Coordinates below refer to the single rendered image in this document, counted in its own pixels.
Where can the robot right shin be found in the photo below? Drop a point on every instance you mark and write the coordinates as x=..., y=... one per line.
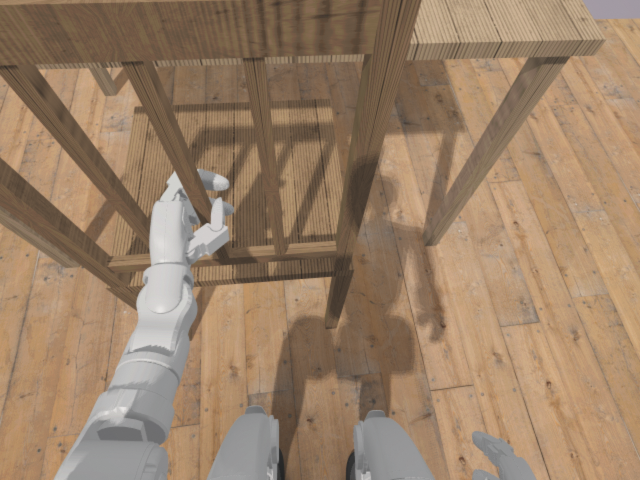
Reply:
x=367, y=476

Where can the chair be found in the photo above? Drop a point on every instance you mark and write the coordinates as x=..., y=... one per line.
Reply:
x=292, y=217

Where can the left robot upper arm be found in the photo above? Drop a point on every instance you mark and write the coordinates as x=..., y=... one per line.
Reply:
x=116, y=460

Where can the robot right hand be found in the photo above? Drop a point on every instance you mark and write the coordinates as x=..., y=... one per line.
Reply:
x=501, y=454

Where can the table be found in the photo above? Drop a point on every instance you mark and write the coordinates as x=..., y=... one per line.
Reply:
x=549, y=32

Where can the left robot thigh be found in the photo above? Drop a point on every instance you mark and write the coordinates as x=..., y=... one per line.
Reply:
x=250, y=446

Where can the robot left forearm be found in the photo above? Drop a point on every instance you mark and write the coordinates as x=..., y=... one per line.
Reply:
x=138, y=403

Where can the robot left hand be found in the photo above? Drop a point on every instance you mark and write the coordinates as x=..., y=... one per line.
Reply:
x=172, y=218

